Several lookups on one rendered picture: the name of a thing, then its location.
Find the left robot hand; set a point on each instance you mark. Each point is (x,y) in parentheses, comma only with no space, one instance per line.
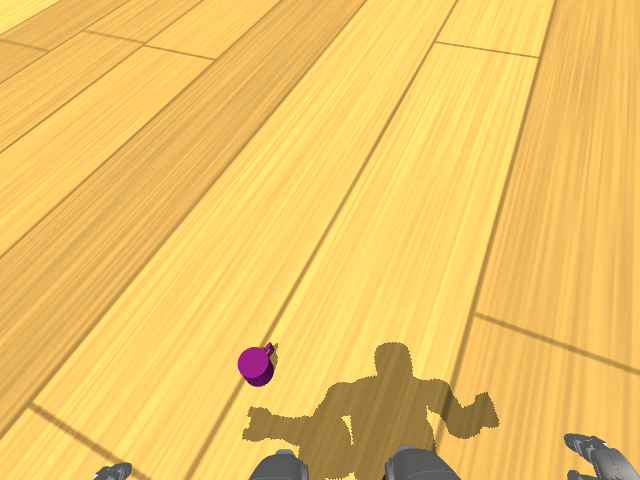
(117,472)

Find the right robot hand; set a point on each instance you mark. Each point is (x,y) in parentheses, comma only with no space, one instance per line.
(608,463)

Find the mug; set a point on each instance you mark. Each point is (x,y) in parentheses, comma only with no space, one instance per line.
(255,366)

